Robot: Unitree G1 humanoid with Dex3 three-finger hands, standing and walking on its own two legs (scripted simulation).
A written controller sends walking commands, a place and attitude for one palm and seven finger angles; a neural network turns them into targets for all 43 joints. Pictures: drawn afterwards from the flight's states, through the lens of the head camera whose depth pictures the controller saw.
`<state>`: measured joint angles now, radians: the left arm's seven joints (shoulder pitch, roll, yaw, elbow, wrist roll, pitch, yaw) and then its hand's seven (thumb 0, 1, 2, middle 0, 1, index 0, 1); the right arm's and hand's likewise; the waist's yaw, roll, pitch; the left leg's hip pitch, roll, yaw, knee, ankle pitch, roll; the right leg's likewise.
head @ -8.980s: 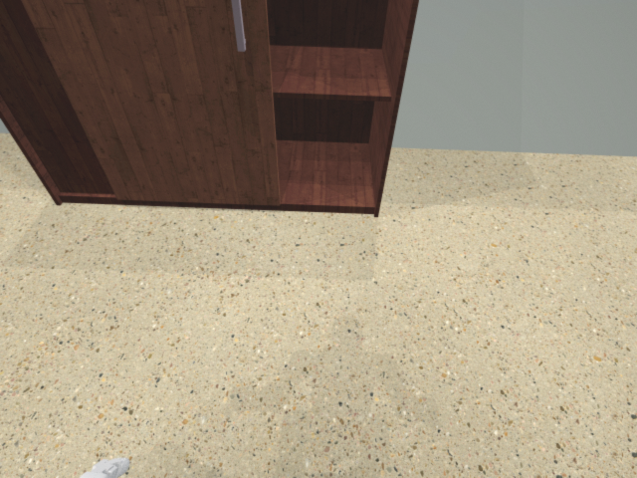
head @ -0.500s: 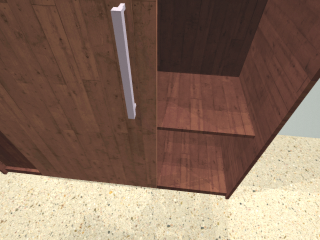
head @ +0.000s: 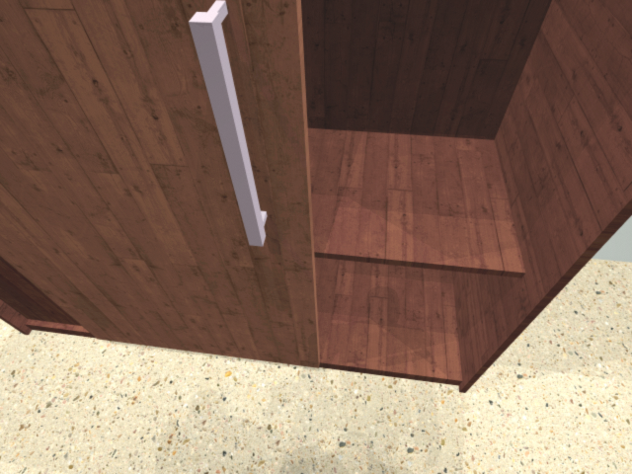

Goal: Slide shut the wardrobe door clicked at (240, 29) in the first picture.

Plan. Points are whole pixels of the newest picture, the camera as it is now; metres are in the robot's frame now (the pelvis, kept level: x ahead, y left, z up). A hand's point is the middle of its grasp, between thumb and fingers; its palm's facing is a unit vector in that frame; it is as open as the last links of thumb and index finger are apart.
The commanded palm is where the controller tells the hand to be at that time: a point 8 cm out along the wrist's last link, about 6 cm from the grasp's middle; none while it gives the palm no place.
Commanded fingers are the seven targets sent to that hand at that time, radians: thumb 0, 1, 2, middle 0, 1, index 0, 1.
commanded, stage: come to a stop and stand still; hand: left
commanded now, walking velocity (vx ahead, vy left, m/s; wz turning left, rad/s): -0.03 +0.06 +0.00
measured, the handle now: (242, 149) +0.47 +0.12 +0.16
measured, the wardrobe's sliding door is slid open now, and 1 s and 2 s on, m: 0.44 0.44 0.44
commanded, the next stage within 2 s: look again from close up in 1.66 s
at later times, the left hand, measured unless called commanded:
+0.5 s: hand out of the picture +0.01 +0.26 -0.17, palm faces +0.02 -0.97 -0.24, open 7.4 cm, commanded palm none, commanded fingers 0.00 0.90 0.90 -0.20 -0.30 -0.20 -0.30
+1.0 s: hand out of the picture +0.02 +0.22 -0.17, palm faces -0.02 -0.98 -0.21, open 7.3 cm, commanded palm none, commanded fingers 0.00 0.90 0.90 -0.20 -0.30 -0.20 -0.30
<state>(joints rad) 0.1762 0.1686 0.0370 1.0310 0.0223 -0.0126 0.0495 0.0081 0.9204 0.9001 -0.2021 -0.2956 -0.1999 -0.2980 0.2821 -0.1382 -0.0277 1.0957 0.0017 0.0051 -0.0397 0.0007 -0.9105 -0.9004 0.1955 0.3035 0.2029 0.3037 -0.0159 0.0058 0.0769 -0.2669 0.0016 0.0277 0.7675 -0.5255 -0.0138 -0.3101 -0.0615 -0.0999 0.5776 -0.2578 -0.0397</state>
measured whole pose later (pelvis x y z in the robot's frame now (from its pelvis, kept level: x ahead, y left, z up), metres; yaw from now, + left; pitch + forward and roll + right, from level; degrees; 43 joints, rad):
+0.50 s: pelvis -0.02 +0.06 +0.00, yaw -1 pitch -1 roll -1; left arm 0.29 0.22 0.02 1.01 0.02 0.02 0.03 0.01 0.91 0.90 -0.20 -0.30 -0.20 -0.30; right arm 0.27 -0.18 -0.02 0.97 -0.02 -0.01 -0.01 0.00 -0.91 -0.90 0.20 0.30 0.20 0.30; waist 0.01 -0.01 0.00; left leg -0.23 -0.03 0.07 0.55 -0.30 0.06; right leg -0.30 -0.08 -0.04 0.51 -0.18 0.02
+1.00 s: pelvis +0.01 +0.05 +0.01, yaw -2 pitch -2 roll +0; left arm 0.28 0.14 0.00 1.10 0.01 0.00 0.05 0.01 0.91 0.90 -0.20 -0.30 -0.20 -0.30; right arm 0.25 -0.17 0.00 1.11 -0.01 -0.02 -0.02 0.00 -0.91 -0.90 0.20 0.30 0.20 0.30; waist -0.01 0.01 0.04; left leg -0.12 -0.03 0.08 0.43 -0.29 0.04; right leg -0.23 -0.07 -0.03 0.46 -0.20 0.04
